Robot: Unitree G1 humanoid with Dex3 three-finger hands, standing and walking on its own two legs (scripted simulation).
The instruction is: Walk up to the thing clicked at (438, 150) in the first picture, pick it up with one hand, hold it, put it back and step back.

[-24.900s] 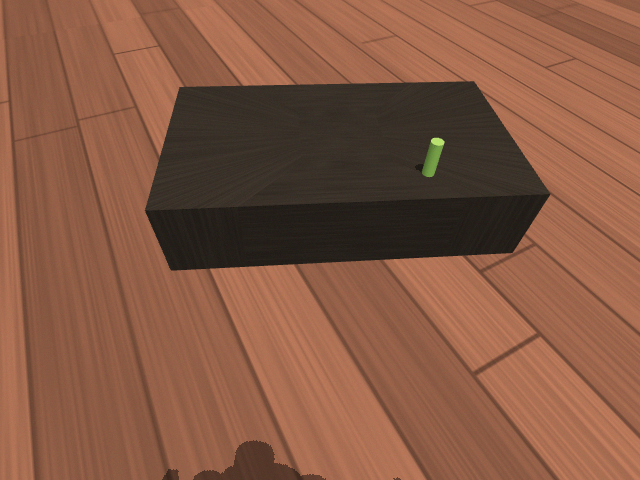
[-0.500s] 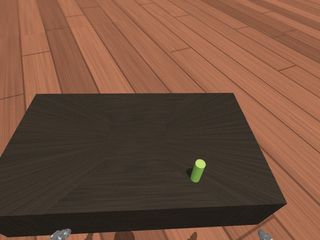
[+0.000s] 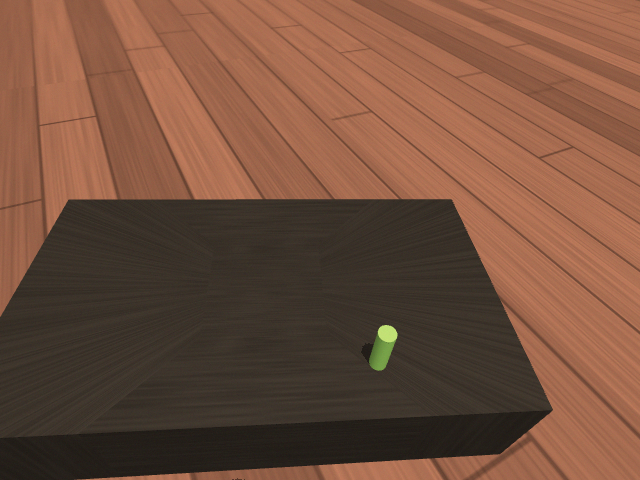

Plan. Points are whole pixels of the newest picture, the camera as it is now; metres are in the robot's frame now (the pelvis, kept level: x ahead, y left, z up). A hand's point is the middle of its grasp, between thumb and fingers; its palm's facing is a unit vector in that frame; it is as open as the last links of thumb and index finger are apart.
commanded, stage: home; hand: right
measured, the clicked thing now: (382, 348) +0.51 -0.17 -0.38
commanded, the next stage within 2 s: stand in 0.80 s
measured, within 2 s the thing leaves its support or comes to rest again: neither
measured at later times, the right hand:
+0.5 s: hand out of the picture +0.05 -0.23 -0.15, palm faces -0.02 +0.93 -0.36, open 17.4 cm
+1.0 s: hand out of the picture +0.11 -0.23 -0.15, palm faces -0.03 +0.93 -0.36, open 16.9 cm
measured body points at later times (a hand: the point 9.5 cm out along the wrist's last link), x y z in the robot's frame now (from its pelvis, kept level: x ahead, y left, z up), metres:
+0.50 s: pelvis +0.01 +0.02 +0.00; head +0.00 +0.03 +0.45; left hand +0.05 +0.31 -0.15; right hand +0.05 -0.28 -0.13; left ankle +0.04 +0.14 -0.74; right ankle +0.03 -0.13 -0.74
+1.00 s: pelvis +0.03 +0.02 +0.01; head +0.04 +0.03 +0.45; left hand +0.10 +0.31 -0.14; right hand +0.11 -0.28 -0.12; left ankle +0.04 +0.14 -0.74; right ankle +0.03 -0.13 -0.74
